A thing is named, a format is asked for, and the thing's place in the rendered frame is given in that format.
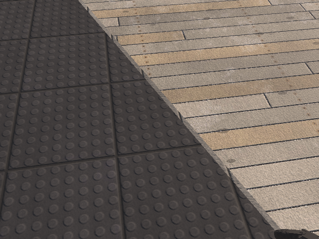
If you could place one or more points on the robot right hand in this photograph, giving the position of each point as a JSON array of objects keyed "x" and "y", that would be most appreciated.
[{"x": 294, "y": 234}]

